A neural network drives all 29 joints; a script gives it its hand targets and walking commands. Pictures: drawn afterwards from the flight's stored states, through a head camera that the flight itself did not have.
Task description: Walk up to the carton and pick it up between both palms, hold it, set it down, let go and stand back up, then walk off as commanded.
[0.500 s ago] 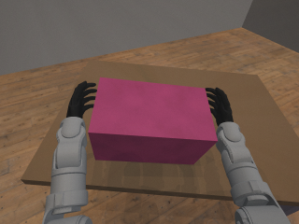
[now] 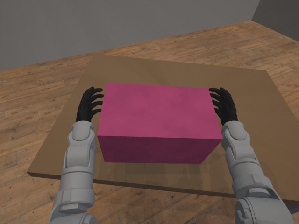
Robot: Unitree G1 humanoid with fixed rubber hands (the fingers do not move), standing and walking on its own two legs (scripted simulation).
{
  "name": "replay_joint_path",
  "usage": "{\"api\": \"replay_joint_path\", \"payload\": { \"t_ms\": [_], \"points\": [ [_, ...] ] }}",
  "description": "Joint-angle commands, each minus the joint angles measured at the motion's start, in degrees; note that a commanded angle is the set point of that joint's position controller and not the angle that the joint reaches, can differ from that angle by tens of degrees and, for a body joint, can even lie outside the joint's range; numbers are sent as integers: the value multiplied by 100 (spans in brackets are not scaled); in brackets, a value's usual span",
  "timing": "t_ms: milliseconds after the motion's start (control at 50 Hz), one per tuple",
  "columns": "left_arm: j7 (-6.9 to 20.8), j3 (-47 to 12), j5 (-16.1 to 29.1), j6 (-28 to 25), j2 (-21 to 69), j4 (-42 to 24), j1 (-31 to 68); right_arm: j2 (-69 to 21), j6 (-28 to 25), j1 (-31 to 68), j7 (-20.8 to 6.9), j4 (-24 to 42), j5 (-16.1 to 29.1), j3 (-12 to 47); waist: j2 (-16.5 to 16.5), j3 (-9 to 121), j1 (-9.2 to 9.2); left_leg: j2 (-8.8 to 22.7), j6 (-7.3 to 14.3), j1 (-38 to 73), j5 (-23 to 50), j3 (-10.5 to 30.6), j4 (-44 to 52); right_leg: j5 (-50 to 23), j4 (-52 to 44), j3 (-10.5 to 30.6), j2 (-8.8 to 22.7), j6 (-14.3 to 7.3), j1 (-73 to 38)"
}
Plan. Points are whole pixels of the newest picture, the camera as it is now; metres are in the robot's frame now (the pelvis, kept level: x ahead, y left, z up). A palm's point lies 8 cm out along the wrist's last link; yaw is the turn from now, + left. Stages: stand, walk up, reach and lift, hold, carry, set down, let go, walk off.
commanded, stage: set down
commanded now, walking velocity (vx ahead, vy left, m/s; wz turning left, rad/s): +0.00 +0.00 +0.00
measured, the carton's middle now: (156, 125) +0.38 +0.00 +0.06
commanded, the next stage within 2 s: none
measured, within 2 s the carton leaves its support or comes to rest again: rests again in 1.44 s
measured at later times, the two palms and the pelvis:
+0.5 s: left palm (90, 125) +0.37 +0.19 +0.06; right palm (219, 115) +0.42 -0.19 +0.08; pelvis +0.01 -0.01 +0.00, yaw -1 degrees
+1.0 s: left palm (95, 133) +0.37 +0.18 +0.03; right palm (217, 118) +0.43 -0.20 +0.06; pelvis +0.00 -0.01 +0.00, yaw -2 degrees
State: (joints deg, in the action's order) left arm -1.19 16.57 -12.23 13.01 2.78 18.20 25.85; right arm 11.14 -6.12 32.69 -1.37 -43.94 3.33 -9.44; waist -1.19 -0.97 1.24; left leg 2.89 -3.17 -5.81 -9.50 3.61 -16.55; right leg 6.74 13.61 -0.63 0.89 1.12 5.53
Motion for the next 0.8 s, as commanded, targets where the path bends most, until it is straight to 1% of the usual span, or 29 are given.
{"api": "replay_joint_path", "payload": {
  "t_ms": [0, 40, 60, 100, 120, 160, 180, 200, 220, 280, 300, 320, 340, 400, 420, 460, 480, 500, 520, 540, 560, 600, 620, 640, 660, 680, 740, 760, 780],
  "points": [
    [439, -2032, 264, -423, 2196, -6, 2751, -2295, -444, 3372, -888, 833, -282, 1495, -117, 2000, 182, -462, 4, 271, 1327, -767, 119, -408, -54, -609, -388, -111, -477],
    [420, -1895, 239, -516, 2139, 75, 2838, -2363, -482, 3311, -937, 683, -303, 1497, -158, 2144, 324, -462, 39, 203, 1289, -840, 166, -467, -7, -570, -352, -77, -464],
    [398, -1914, 275, -600, 2218, 161, 2884, -2352, -544, 3372, -945, 609, -333, 1482, -213, 2214, 286, -474, 30, 223, 1436, -831, 127, -643, 15, -571, -335, -59, -499],
    [369, -1911, 278, -756, 2270, 209, 2902, -2390, -640, 3422, -937, 563, -358, 1459, -160, 2500, 281, -457, -12, 290, 1734, -824, 44, -937, 48, -583, -377, -66, -485],
    [356, -1897, 288, -817, 2239, 249, 2932, -2470, -657, 3376, -911, 561, -328, 1521, -209, 2545, 311, -460, 2, 254, 1798, -843, 24, -1074, 52, -534, -351, -42, -549],
    [337, -1859, 291, -933, 2228, 390, 3064, -2395, -680, 3333, -926, 168, -435, 1353, -162, 2474, 242, -459, 0, 211, 1699, -861, 37, -1029, 39, -533, -318, -41, -479],
    [335, -1825, 289, -998, 2247, 442, 3064, -2448, -700, 3346, -926, 131, -440, 1394, -180, 2437, 281, -464, 10, 136, 1656, -865, 55, -1028, 54, -514, -331, -27, -491],
    [344, -1769, 301, -1014, 2224, 523, 3128, -2379, -673, 3291, -936, -42, -540, 1229, -177, 2346, 210, -444, 28, 84, 1482, -865, 101, -857, 29, -512, -307, -23, -420],
    [348, -1858, 332, -1091, 2291, 458, 3164, -2477, -736, 3307, -933, -29, -559, 1209, -172, 2542, 198, -453, 26, 87, 1475, -858, 92, -917, 44, -534, -303, -9, -423],
    [316, -1930, 355, -1309, 2381, 568, 3220, -2564, -866, 3385, -901, -29, -568, 1237, -98, 2819, 199, -462, -28, 76, 1772, -861, -16, -1305, 115, -496, -303, 1, -478],
    [314, -1949, 368, -1369, 2385, 589, 3248, -2545, -900, 3415, -906, -117, -651, 1143, -122, 2920, 153, -451, -47, 87, 1868, -844, -32, -1429, 125, -513, -313, -14, -490],
    [294, -2042, 445, -1447, 2407, 512, 3288, -2568, -949, 3366, -891, -142, -604, 1199, -56, 3086, 161, -454, -82, 146, 2114, -841, -108, -1642, 181, -518, -305, -14, -507],
    [303, -1969, 409, -1490, 2358, 668, 3164, -2508, -967, 3346, -879, -235, -636, 1211, -115, 3044, 180, -444, -90, 136, 2189, -838, -117, -1772, 184, -484, -307, -12, -551],
    [305, -1861, 355, -1571, 2315, 968, 3085, -2481, -987, 3305, -899, -572, -686, 1098, -40, 2823, 222, -428, -78, -9, 2115, -853, -85, -1696, 150, -472, -283, -24, -496],
    [295, -1913, 367, -1611, 2398, 948, 3099, -2496, -1025, 3406, -903, -395, -676, 1141, -86, 2965, 213, -413, -82, -18, 2157, -839, -86, -1751, 175, -497, -320, -32, -504],
    [251, -1973, 408, -1678, 2458, 1034, 3121, -2447, -1070, 3398, -908, -591, -684, 1068, -39, 3064, 191, -385, -154, 133, 2385, -796, -189, -1750, 159, -534, -360, -40, -316],
    [222, -1964, 392, -1751, 2447, 980, 3141, -2500, -1051, 3327, -928, -693, -630, 1161, 54, 3144, 290, -354, -178, 175, 2509, -807, -205, -1791, 175, -502, -363, -78, -315],
    [187, -1964, 427, -1789, 2422, 1035, 3101, -2456, -1123, 3393, -930, -622, -604, 1207, 29, 3228, 321, -357, -182, 218, 2670, -801, -253, -1877, 184, -512, -367, -82, -232],
    [175, -2006, 446, -1820, 2446, 1069, 3165, -2473, -1142, 3349, -929, -709, -593, 1189, 32, 3249, 274, -345, -194, 239, 2725, -782, -271, -1861, 178, -533, -380, -103, -218],
    [167, -1944, 388, -1833, 2417, 1220, 3091, -2470, -1160, 3450, -946, -724, -578, 1174, -1, 3211, 359, -341, -189, 234, 2684, -785, -278, -1788, 148, -505, -380, -99, -154],
    [127, -1951, 394, -1863, 2456, 1298, 3171, -2409, -1142, 3520, -962, -788, -602, 1131, 39, 3194, 307, -310, -193, 143, 2581, -779, -270, -1646, 170, -523, -405, -112, -39],
    [86, -1996, 462, -1936, 2515, 1270, 3138, -2366, -1225, 3489, -965, -908, -606, 1075, 114, 3327, 382, -306, -227, 279, 2847, -772, -357, -1676, 134, -565, -414, -137, 112],
    [56, -2094, 527, -2017, 2537, 1175, 3178, -2420, -1272, 3467, -967, -831, -576, 1164, 54, 3526, 342, -281, -242, 341, 3111, -773, -440, -1878, 183, -581, -431, -138, 167],
    [40, -2132, 548, -2070, 2543, 1250, 3270, -2351, -1288, 3513, -971, -1071, -580, 1087, 211, 3514, 327, -273, -274, 390, 3223, -744, -490, -1811, 171, -553, -434, -171, 315],
    [23, -2059, 538, -2113, 2505, 1398, 3250, -2344, -1328, 3579, -967, -1058, -572, 1111, 148, 3514, 403, -266, -256, 353, 3219, -766, -502, -1725, 167, -542, -430, -168, 367],
    [-3, -2054, 502, -2145, 2519, 1407, 3317, -2309, -1310, 3572, -982, -1253, -576, 1062, 213, 3549, 376, -248, -275, 367, 3129, -721, -493, -1627, 122, -515, -433, -209, 414],
    [2, -1985, 549, -2218, 2529, 1644, 3336, -2243, -1318, 3567, -992, -1432, -698, 897, -13, 3318, 299, -242, -215, 132, 2776, -760, -387, -1454, 115, -547, -433, -192, 441],
    [18, -1870, 523, -2238, 2482, 1759, 3319, -2293, -1317, 3578, -988, -1402, -673, 921, -53, 3317, 409, -244, -161, -3, 2720, -783, -382, -1505, 124, -516, -393, -187, 415],
    [31, -1750, 472, -2275, 2470, 1929, 3308, -2311, -1319, 3577, -982, -1529, -731, 885, -82, 3284, 415, -261, -144, -136, 2636, -802, -344, -1568, 136, -472, -375, -179, 336]
  ]
}}
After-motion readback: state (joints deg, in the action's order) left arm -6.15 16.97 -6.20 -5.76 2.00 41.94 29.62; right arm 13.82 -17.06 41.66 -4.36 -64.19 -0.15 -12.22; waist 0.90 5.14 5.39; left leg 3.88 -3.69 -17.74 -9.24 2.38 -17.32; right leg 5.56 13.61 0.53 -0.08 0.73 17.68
